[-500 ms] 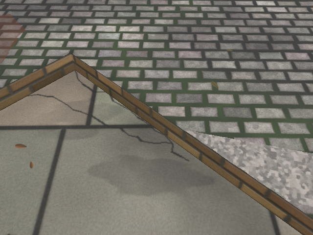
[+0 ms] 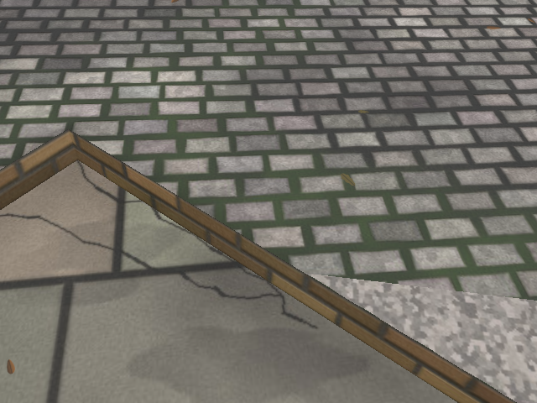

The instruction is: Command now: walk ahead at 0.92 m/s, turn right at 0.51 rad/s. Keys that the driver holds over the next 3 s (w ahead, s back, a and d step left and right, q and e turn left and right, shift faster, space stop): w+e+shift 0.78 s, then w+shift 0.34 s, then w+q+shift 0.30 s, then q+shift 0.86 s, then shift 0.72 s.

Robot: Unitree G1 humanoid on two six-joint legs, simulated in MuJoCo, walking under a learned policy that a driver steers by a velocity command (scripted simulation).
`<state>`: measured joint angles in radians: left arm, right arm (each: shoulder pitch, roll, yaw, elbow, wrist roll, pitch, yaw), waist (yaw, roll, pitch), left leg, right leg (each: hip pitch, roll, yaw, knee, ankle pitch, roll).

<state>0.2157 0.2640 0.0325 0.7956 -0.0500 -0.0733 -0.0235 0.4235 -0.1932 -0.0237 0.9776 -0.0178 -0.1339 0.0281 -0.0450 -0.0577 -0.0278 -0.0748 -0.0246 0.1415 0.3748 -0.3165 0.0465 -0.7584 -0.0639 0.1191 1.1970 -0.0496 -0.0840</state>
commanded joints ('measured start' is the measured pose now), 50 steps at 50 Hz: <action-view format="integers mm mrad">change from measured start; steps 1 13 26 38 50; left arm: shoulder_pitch -53 267 73 -27 -359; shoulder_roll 65 209 139 52 -117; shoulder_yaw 25 104 59 2 -147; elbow -68 -85 -121 -274 -543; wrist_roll -3 -4 10 15 31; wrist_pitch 13 26 -16 31 31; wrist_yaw -2 -55 45 32 -19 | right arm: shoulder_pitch -44 -121 -437 -84 57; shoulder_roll -114 -335 -99 -175 -157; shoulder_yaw -18 -64 12 -62 19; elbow -56 -161 -501 -422 -124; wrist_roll -5 -15 -22 2 21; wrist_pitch -20 60 -9 37 67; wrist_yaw -22 -119 -57 -49 -67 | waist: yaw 16 310 52 -52 75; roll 112 236 70 100 70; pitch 166 -91 121 -24 170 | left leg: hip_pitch -44 73 -271 226 -397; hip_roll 205 282 34 402 270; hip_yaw -79 93 -150 -756 -141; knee -281 459 357 -90 -433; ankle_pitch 204 1623 357 -221 17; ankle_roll -19 -61 -121 140 120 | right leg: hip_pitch -142 637 131 -267 -294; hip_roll -8 150 163 24 -57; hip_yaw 9 -258 174 -23 -186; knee -91 -435 -967 547 484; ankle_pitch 137 -52 -67 -331 -234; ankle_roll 15 -141 -182 60 62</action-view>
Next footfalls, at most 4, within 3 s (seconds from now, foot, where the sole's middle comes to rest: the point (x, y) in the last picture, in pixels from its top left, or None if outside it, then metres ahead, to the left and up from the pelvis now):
0.28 right None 0.38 -0.08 -0.78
0.68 left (262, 325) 0.76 -0.02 -0.78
1.12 right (435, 294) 0.76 -0.47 -0.64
1.58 left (464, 180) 1.19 -0.68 -0.64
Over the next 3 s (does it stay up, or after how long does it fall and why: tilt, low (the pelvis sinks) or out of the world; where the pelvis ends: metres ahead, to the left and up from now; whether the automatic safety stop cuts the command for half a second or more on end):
stays up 1.12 -0.76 0.13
